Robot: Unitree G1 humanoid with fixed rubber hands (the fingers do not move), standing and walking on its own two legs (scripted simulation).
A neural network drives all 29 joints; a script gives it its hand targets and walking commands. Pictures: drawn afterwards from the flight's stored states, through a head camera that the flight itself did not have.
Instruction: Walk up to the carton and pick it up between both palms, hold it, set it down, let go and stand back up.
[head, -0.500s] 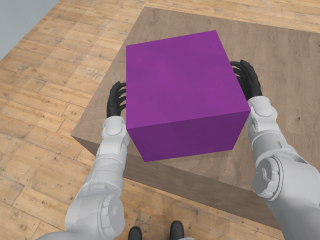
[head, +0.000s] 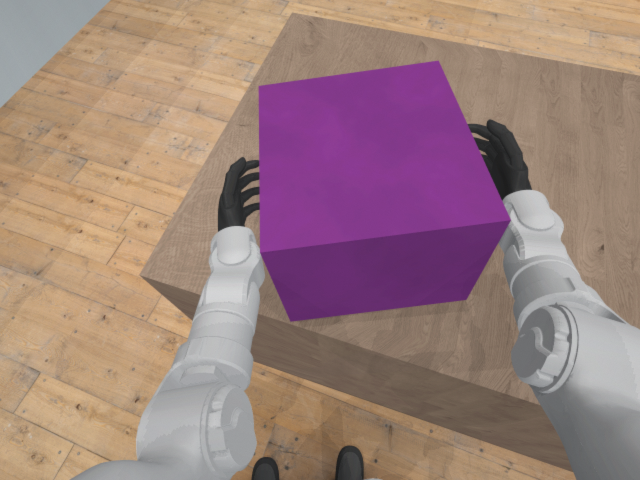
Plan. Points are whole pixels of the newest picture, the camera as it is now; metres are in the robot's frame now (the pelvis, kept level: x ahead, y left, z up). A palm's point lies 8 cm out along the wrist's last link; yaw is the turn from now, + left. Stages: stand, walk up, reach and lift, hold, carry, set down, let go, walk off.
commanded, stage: set down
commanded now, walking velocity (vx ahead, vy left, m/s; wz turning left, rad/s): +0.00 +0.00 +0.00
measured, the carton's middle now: (363, 193) +0.48 -0.04 -0.01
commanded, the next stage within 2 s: none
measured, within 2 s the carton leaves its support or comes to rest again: rests again in 1.40 s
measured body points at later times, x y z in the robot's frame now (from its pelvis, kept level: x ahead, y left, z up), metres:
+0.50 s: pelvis -0.02 +0.00 +0.00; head +0.13 -0.03 +0.42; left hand +0.42 +0.13 +0.01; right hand +0.47 -0.22 +0.02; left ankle -0.03 +0.16 -0.74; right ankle +0.01 -0.05 -0.74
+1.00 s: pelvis -0.01 -0.01 -0.01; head +0.14 -0.03 +0.42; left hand +0.42 +0.12 +0.00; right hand +0.47 -0.22 +0.01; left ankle -0.03 +0.16 -0.74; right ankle +0.01 -0.05 -0.74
